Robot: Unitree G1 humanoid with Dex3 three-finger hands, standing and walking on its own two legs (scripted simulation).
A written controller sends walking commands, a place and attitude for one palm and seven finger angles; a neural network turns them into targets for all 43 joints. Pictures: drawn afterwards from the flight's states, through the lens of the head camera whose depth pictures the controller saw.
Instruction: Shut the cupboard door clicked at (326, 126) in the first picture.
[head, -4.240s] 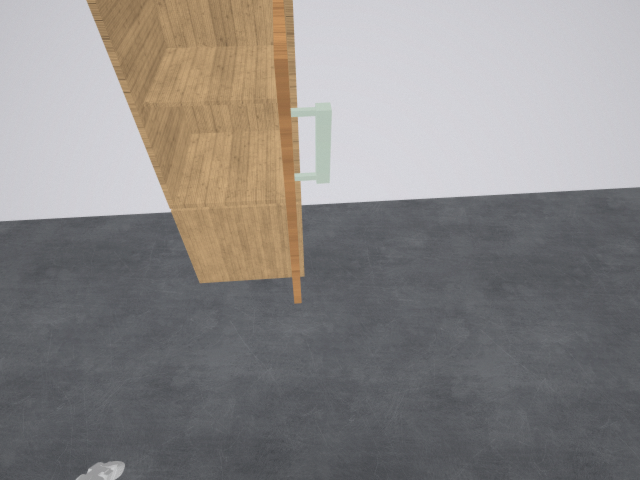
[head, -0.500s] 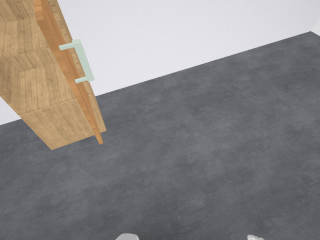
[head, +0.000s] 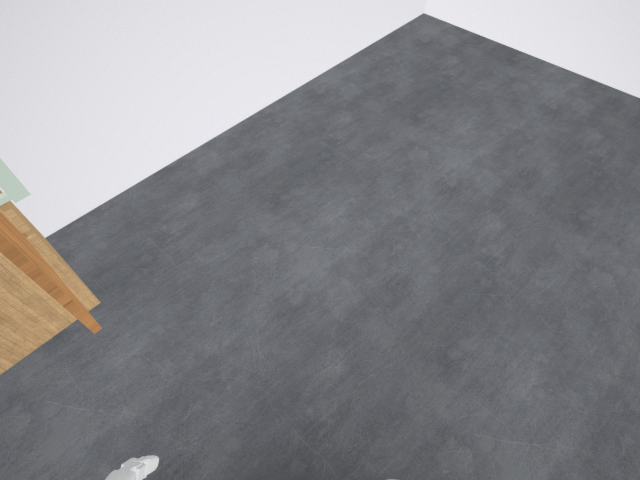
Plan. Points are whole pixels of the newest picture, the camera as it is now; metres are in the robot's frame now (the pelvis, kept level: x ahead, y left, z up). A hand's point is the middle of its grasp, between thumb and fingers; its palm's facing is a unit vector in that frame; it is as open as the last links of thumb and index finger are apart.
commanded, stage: walk to a spot facing it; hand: left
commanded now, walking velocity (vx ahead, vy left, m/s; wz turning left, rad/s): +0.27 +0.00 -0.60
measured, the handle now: out of the picture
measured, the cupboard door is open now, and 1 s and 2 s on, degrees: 90 90 90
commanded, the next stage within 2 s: turn to face it in 1.92 s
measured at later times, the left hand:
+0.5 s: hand (181, 425) +0.21 +0.22 -0.17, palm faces -0.26 -0.95 -0.15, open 7.4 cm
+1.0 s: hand (327, 271) +0.50 +0.01 -0.19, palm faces -0.57 -0.81 -0.13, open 7.4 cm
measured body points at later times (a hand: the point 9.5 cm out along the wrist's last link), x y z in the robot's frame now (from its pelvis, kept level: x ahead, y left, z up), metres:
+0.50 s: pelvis +0.10 +0.04 +0.01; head +0.13 +0.07 +0.45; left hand +0.22 +0.27 -0.16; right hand +0.07 -0.22 -0.11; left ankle +0.11 +0.12 -0.73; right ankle +0.02 -0.10 -0.64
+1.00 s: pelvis +0.30 -0.07 -0.02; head +0.35 -0.08 +0.43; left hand +0.52 +0.05 -0.17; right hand +0.09 -0.18 -0.16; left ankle +0.21 +0.11 -0.62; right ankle +0.31 -0.14 -0.73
